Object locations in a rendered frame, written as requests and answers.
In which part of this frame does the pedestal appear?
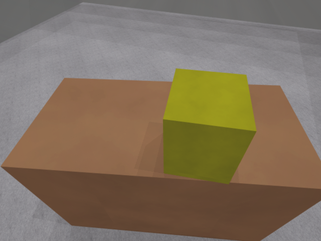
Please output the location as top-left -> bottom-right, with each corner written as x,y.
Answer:
1,78 -> 321,241

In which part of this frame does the carton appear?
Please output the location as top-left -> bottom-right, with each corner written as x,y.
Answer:
163,68 -> 257,184

